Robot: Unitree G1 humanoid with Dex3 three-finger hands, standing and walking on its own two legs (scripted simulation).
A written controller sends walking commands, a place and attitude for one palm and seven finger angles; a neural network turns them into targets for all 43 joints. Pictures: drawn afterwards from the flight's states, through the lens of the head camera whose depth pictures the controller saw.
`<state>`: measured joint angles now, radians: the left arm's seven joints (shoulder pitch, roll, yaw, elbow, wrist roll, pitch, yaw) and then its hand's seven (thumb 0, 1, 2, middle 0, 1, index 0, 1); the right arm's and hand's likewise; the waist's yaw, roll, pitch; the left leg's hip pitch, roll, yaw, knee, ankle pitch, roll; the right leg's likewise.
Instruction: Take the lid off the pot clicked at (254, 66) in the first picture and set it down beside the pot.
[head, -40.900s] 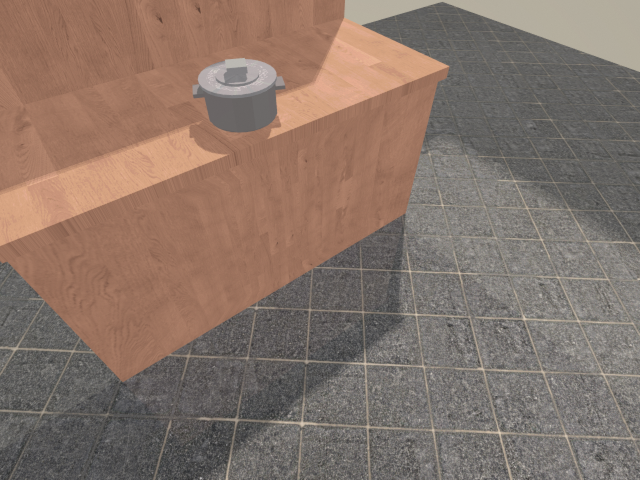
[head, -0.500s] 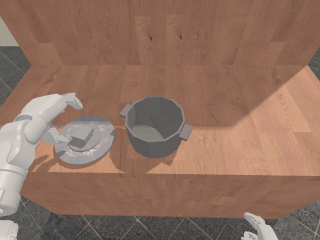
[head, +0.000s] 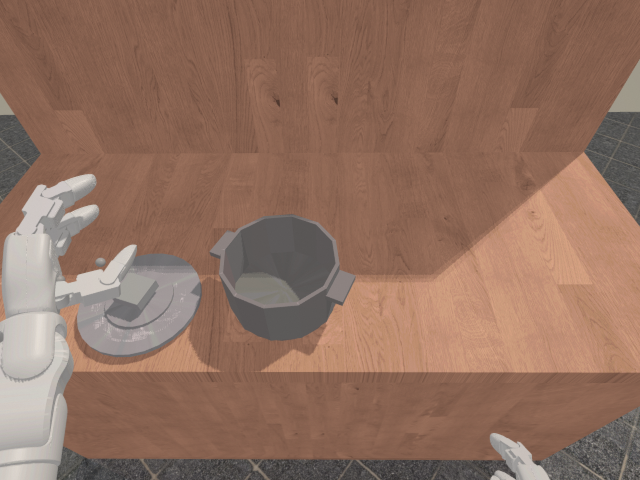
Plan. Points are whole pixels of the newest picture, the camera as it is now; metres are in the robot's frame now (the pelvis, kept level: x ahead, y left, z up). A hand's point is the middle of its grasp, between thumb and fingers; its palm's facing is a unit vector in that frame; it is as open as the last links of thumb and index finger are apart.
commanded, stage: draw the hand back to the body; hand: left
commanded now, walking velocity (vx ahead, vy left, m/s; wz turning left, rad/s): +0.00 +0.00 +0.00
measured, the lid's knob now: (135, 291) +0.39 +0.33 -0.04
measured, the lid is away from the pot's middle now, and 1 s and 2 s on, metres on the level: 0.24 0.24 0.24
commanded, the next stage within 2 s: step back with the hand held close in 1.24 s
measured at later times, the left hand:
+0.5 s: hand (88, 323) +0.23 +0.24 +0.15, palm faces +0.44 -0.84 -0.31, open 7.7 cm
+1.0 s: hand (47, 386) +0.16 +0.25 +0.15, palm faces +0.39 -0.85 -0.36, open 7.4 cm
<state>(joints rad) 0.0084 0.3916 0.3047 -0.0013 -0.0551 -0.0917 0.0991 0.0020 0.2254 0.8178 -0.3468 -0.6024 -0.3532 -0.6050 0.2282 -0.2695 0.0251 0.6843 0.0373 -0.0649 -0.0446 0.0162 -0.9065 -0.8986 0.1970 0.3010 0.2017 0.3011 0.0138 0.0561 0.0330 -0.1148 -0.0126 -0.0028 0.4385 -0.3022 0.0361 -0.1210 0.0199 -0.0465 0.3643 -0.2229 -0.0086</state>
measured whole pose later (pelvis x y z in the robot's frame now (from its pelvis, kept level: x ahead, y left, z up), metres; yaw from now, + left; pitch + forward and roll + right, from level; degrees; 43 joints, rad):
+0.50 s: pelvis -0.03 -0.02 +0.00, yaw +0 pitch -4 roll -1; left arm 0.17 0.35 0.31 -0.10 -0.09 -0.10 0.10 0.01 0.81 0.89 -0.22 -0.34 -0.23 -0.34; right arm 0.16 -0.25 0.03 0.66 0.04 -0.10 -0.06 0.02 -0.91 -0.90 0.20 0.30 0.20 0.30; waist 0.03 0.08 0.03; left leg -0.11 0.01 -0.02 0.45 -0.28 0.01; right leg -0.11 0.05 -0.06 0.38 -0.20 -0.04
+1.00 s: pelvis -0.03 +0.00 +0.00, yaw +0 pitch -5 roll -2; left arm 0.47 0.35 0.29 -0.41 -0.07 -0.12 0.10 0.02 0.89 0.90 -0.21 -0.30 -0.21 -0.30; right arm 0.18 -0.23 0.03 0.64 0.02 -0.14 -0.05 0.02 -0.91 -0.90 0.20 0.30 0.20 0.30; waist 0.05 0.06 0.02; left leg -0.11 -0.01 0.00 0.48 -0.29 0.04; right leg -0.12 0.02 -0.04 0.40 -0.20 -0.01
